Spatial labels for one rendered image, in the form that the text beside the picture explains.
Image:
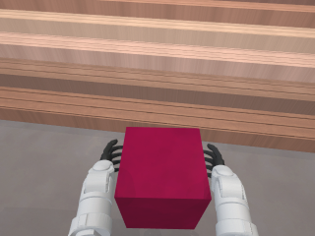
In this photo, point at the left robot forearm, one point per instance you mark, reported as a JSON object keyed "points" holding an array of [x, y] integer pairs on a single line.
{"points": [[94, 210]]}

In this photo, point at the carton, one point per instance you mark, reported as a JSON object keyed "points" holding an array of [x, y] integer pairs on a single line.
{"points": [[162, 180]]}

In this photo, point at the robot right hand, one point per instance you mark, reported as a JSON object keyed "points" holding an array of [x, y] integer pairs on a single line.
{"points": [[216, 158]]}

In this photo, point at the robot left hand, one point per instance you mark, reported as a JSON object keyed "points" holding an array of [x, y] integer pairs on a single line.
{"points": [[109, 155]]}

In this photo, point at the right robot forearm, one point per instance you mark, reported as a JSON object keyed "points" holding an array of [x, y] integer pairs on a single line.
{"points": [[232, 208]]}

